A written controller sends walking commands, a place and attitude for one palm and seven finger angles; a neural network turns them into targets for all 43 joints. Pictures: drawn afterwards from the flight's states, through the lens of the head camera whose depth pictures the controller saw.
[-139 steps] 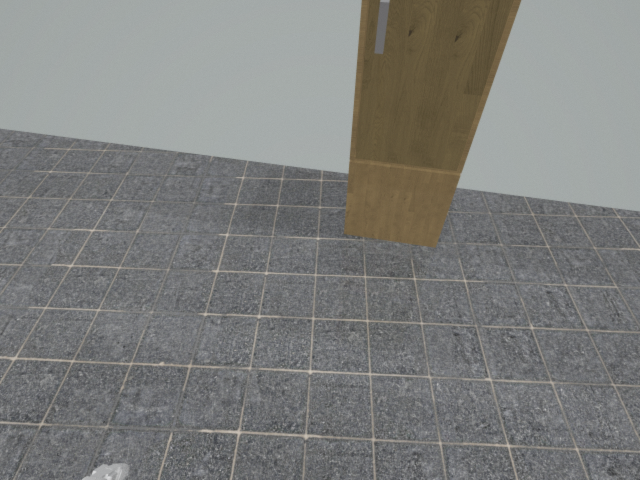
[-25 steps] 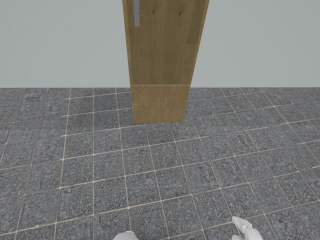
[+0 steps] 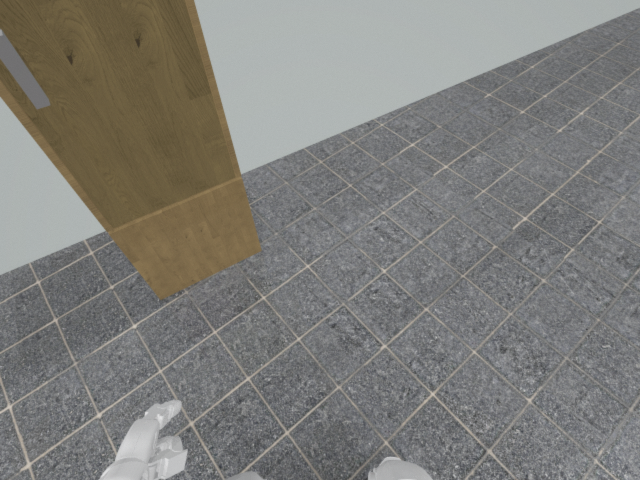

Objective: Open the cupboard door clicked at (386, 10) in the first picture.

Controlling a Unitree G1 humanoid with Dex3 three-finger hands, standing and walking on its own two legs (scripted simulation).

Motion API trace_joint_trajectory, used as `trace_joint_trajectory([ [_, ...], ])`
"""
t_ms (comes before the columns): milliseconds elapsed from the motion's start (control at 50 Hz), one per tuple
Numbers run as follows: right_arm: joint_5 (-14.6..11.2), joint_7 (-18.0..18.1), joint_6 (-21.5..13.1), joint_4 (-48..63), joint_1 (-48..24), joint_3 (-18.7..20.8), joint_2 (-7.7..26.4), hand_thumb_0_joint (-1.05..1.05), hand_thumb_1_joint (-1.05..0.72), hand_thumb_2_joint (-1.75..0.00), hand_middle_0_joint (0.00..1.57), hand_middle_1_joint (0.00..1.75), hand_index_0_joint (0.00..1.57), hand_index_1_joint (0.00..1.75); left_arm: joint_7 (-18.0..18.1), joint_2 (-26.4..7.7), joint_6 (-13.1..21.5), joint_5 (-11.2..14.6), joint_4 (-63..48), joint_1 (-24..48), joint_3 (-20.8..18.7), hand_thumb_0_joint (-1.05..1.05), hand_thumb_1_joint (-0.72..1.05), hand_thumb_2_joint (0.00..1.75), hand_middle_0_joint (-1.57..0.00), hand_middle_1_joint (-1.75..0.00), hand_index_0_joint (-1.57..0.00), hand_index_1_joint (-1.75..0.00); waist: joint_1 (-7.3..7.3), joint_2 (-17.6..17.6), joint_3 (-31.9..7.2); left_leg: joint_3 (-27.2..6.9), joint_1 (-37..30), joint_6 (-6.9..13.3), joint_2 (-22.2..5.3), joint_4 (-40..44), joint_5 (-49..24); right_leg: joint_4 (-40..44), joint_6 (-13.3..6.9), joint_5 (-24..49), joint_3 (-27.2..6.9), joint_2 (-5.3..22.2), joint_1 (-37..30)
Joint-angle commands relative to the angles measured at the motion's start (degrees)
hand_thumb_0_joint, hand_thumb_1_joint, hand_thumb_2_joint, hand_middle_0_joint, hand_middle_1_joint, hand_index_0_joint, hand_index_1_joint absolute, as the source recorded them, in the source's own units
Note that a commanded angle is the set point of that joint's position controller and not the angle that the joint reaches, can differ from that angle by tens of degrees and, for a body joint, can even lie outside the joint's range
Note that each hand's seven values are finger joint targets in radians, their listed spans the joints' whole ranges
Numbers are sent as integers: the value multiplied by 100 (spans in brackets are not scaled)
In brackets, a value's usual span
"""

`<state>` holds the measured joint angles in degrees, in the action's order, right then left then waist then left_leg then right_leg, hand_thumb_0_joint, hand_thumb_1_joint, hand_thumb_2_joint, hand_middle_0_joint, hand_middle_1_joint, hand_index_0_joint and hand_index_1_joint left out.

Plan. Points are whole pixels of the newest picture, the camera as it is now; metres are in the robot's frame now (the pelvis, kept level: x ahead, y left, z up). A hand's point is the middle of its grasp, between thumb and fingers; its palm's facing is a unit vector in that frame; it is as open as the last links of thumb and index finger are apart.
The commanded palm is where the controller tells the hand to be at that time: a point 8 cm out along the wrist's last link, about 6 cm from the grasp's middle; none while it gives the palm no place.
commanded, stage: walk to a spot facing it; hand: left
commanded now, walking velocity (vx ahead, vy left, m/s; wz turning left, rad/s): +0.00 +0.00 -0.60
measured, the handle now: (19, 66) +0.73 +0.52 +0.13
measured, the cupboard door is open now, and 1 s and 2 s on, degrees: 0 0 0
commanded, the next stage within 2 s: turn to face it in 1.64 s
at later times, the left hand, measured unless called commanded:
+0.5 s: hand (157, 463) +0.16 +0.24 -0.15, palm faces -0.22 -0.96 -0.18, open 7.4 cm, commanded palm none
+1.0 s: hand (240, 428) +0.20 +0.12 -0.12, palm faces -0.52 -0.81 -0.26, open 7.4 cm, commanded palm none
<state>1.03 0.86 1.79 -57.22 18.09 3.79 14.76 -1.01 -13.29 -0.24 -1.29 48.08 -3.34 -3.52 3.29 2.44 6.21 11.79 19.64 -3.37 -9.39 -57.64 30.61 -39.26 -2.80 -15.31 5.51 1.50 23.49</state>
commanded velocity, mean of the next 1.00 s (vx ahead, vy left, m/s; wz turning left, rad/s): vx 0.02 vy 0.00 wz -0.60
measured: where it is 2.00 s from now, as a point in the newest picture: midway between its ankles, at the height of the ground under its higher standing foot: outside the picture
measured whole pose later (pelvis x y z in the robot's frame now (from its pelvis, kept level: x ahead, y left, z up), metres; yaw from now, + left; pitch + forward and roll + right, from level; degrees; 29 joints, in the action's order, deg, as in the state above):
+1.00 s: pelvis +0.01 +0.01 +0.02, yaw -34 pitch +0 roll +1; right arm 1.5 0.8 3.6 -53.4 10.9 4.0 14.4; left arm -0.3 -11.4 -1.7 -0.8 51.5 -9.2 -2.9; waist 0.8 1.8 3.7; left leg 1.7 28.3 -5.7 -6.8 -61.8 20.2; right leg -28.1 -3.9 -12.9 0.2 -2.8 15.4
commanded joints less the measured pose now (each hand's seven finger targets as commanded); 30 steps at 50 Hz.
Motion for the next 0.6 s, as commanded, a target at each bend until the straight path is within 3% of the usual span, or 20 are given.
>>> trace_joint_trajectory([
  [0, -1, 40, -105, 765, -433, 23, 444, 0, -90, -90, 20, 30, 20, 30, 261, -1104, -79, 39, -256, -523, -309, 0, 90, 90, -20, -30, -20, -30, -427, -987, -1214, -1011, 1394, -160, -41, -1166, -393, 1713, -850, 2481, -1949, 1545, -1763],
  [20, 20, 36, -60, 706, -303, -1, 377, 0, -90, -90, 20, 30, 20, 30, 252, -1059, -78, 20, -300, -303, -273, 0, 90, 90, -20, -30, -20, -30, -275, -901, -1110, -916, 1149, -189, 31, -895, -543, 1716, -736, 2488, -1662, 1362, -1420],
  [40, 28, 43, -35, 672, -221, -8, 325, 0, -90, -90, 20, 30, 20, 30, 242, -1042, -64, 5, -289, -276, -267, 0, 90, 90, -20, -30, -20, -30, -243, -915, -1059, -860, 979, -203, 101, -656, -599, 1724, -725, 2536, -1619, 1289, -1183],
  [100, 0, 42, -35, 719, -177, -15, 259, 0, -90, -90, 20, 30, 20, 30, 204, -1114, -78, -30, -227, -308, -286, 0, 90, 90, -20, -30, -20, -30, -230, -880, -1037, -777, 644, -192, 310, 135, -622, 1731, -752, 2186, -1780, 1152, -968],
  [160, -32, 58, -84, 836, -268, -17, 231, 0, -90, -90, 20, 30, 20, 30, 160, -1142, -126, -31, -240, -332, -315, 0, 90, 90, -20, -30, -20, -30, -277, -1122, -1005, -712, 267, -124, 494, 987, -616, 1680, -749, 1875, -2103, 1047, -743],
  [200, -58, 80, -129, 810, 14, -4, 218, 0, -90, -90, 20, 30, 20, 30, 146, -1112, -166, -27, -263, -188, -328, 0, 90, 90, -20, -30, -20, -30, -98, -1161, -1064, -633, -259, -84, 594, 1830, -967, 1462, -573, 1693, -2182, 943, -560],
  [220, -59, 99, -175, 747, 229, -1, 227, 0, -90, -90, 20, 30, 20, 30, 142, -1038, -196, 13, -299, -128, -321, 0, 90, 90, -20, -30, -20, -30, 5, -1037, -1111, -574, -834, -59, 620, 2608, -1496, 1218, -375, 1501, -2127, 760, -256],
  [240, -49, 127, -238, 716, 379, 31, 457, 0, -90, -90, 20, 30, 20, 30, 115, -794, -225, 60, -377, -133, -271, 0, 90, 90, -20, -30, -20, -30, 91, -351, -1141, -992, -1388, 81, 227, 3476, -1596, 680, -66, 901, -1800, 342, 177],
  [260, 23, 123, -276, 833, 273, 134, 1020, 0, -90, -90, 20, 30, 20, 30, 46, -411, -249, 109, -486, -336, -213, 0, 90, 90, -20, -30, -20, -30, -6, 1414, -1007, -2680, -1664, 618, -1244, 4287, -1744, -661, 353, -905, -992, -460, 1182],
  [280, 41, 120, -249, 934, 13, 158, 1231, 0, -90, -90, 20, 30, 20, 30, 15, -477, -257, 20, -482, -370, -236, 0, 90, 90, -20, -30, -20, -30, -54, 1578, -785, -3144, -1078, 1079, -2032, 4518, -1664, -2015, 491, -1813, -750, -363, 1250],
  [300, 48, 137, -286, 980, -276, 124, 1049, 0, -90, -90, 20, 30, 20, 30, 11, -600, -264, -36, -367, -425, -296, 0, 90, 90, -20, -30, -20, -30, -148, 1442, -752, -3054, -793, 1150, -1923, 4440, -1813, -2641, 526, -1667, -975, -180, 1223],
  [320, 62, 140, -310, 1043, -479, 68, 805, 0, -90, -90, 20, 30, 20, 30, -47, -667, -240, -51, -275, -383, -356, 0, 90, 90, -20, -30, -20, -30, -230, 784, -491, -2461, -594, 1089, -1515, 4322, -2110, -3041, 544, -1273, -889, -105, 1126],
  [340, 71, 143, -332, 1088, -678, 41, 710, 0, -90, -90, 20, 30, 20, 30, -89, -558, -233, -39, -203, -522, -354, 0, 90, 90, -20, -30, -20, -30, -361, 581, -470, -1852, -757, 995, -1218, 4149, -2675, -3223, 599, -966, -772, -45, 1172],
  [360, 60, 148, -342, 1059, -688, 41, 621, 0, -90, -90, 20, 30, 20, 30, -106, -464, -249, -26, -135, -613, -332, 0, 90, 90, -20, -30, -20, -30, -363, 516, -602, -1356, -1040, 909, -1000, 3991, -3240, -3219, 644, -793, -684, -17, 1138],
  [400, 28, 157, -346, 963, -457, 52, 547, 0, -90, -90, 20, 30, 20, 30, -107, -361, -273, 7, -80, -625, -301, 0, 90, 90, -20, -30, -20, -30, -281, 639, -705, -919, -1404, 908, -909, 3824, -4040, -3042, 708, -721, -540, 40, 1105],
  [500, 30, 119, -291, 722, -14, 157, 601, 0, -90, -90, 20, 30, 20, 30, -99, -280, -313, 14, -147, -288, -253, 0, 90, 90, -20, -30, -20, -30, -41, 655, -656, -733, -1887, 1076, -1166, 3754, -4349, -2065, 755, -997, -269, 193, 970],
  [580, 50, 62, -246, 627, -61, 238, 757, 0, -90, -90, 20, 30, 20, 30, -102, -215, -274, 13, -166, -223, -209, 0, 90, 90, -20, -30, -20, -30, 5, 892, -752, -348, -1836, 1048, -1270, 3558, -4376, -1013, 651, -1104, -12, 138, 424],
])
